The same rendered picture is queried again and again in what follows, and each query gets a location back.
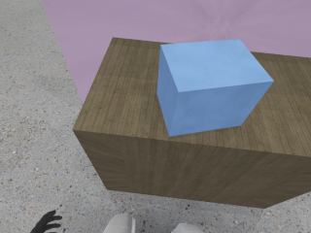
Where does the carton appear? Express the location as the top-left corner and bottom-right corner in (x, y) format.
(156, 39), (274, 137)

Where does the left robot hand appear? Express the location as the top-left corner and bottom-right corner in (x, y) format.
(30, 210), (62, 233)

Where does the pedestal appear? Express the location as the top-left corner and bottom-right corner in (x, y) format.
(72, 37), (311, 209)

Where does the left robot thigh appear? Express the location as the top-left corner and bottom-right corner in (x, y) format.
(103, 214), (136, 233)

